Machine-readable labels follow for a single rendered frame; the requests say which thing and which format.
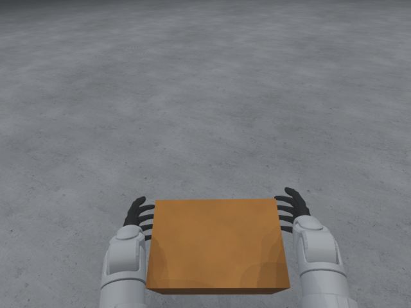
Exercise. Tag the robot left forearm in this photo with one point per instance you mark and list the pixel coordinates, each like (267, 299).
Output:
(123, 277)

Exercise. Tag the left robot hand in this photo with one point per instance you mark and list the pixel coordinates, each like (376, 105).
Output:
(133, 217)

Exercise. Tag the robot right forearm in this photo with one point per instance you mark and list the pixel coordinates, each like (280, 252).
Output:
(321, 268)

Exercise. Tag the right robot hand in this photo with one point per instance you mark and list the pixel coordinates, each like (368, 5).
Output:
(299, 207)

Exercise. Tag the carton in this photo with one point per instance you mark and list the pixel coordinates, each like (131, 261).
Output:
(217, 247)

